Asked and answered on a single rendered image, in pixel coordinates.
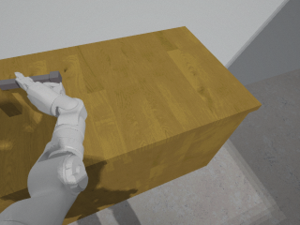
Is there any left robot forearm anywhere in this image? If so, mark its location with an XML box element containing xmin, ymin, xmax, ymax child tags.
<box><xmin>27</xmin><ymin>95</ymin><xmax>88</xmax><ymax>196</ymax></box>

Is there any tap lever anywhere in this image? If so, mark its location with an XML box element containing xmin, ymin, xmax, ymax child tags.
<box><xmin>0</xmin><ymin>70</ymin><xmax>62</xmax><ymax>90</ymax></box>

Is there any counter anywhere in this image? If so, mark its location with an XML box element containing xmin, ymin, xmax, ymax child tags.
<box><xmin>0</xmin><ymin>26</ymin><xmax>262</xmax><ymax>225</ymax></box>

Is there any robot left hand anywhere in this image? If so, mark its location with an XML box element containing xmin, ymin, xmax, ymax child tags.
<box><xmin>14</xmin><ymin>71</ymin><xmax>66</xmax><ymax>116</ymax></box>

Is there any left robot upper arm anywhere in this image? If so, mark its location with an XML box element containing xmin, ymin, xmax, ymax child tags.
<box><xmin>0</xmin><ymin>154</ymin><xmax>88</xmax><ymax>225</ymax></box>

